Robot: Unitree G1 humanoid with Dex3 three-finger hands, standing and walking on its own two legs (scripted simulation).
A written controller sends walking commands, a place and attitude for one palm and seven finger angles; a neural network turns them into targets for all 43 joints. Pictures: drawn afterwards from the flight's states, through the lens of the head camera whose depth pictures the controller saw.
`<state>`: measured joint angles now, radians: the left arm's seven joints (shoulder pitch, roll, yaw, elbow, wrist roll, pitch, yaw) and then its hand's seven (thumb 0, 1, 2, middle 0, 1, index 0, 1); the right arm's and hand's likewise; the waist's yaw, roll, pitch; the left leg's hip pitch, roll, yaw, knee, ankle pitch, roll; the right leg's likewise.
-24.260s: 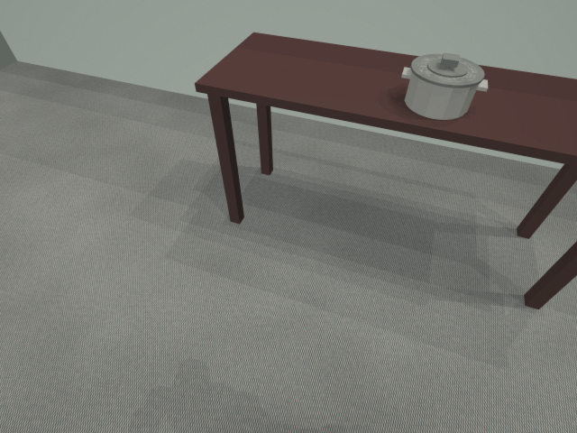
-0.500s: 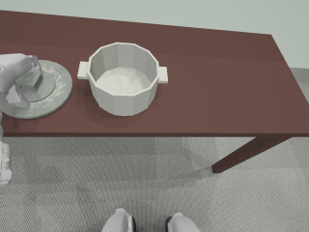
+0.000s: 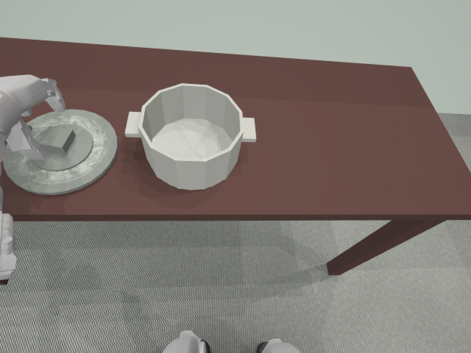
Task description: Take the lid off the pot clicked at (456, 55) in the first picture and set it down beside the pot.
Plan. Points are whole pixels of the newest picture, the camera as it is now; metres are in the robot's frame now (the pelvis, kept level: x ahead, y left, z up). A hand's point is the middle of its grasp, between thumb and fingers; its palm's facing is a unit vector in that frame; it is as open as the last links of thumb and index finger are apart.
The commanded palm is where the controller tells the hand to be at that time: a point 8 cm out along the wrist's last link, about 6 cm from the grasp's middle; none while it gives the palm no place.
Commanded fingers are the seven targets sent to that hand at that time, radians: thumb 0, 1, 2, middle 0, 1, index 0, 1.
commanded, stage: raise the empty hand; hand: left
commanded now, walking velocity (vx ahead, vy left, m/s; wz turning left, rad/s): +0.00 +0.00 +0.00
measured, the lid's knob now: (57, 139) +0.50 +0.31 +0.00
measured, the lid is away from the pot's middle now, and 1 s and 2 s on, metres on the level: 0.25 0.25 0.25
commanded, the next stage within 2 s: draw the hand back to the body in 0.74 s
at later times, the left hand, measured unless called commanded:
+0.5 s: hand (7, 106) +0.46 +0.32 +0.12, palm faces -0.40 -0.12 -0.91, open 11.0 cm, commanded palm +0.49 +0.31 +0.19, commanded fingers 0.00 0.02 0.58 -0.33 -0.90 -0.33 -0.90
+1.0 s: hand (6, 97) +0.46 +0.31 +0.14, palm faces -0.39 -0.11 -0.92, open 11.0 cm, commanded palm +0.46 +0.30 +0.20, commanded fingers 0.00 0.02 0.58 -0.33 -0.90 -0.33 -0.90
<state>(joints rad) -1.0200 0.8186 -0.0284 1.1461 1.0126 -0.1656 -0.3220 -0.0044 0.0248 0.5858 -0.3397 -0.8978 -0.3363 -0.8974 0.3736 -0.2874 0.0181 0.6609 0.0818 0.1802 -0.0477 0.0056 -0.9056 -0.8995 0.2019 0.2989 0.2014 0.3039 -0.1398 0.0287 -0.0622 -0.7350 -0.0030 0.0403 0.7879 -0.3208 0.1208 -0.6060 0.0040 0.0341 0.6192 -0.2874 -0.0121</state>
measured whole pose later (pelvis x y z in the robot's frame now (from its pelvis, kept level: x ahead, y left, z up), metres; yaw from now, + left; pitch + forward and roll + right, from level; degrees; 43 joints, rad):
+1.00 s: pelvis +0.01 -0.02 +0.02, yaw +1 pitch +11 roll -4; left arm -0.98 0.86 0.00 1.01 0.95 -0.18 -0.44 0.00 0.02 0.59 -0.34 -0.90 -0.34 -0.90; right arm 0.34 -0.30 0.00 0.64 0.09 0.20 -0.03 0.01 -0.91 -0.90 0.20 0.30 0.20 0.30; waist -0.11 0.02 -0.03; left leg -0.55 -0.01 0.03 0.63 -0.27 0.09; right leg -0.43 -0.01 0.03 0.48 -0.24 0.02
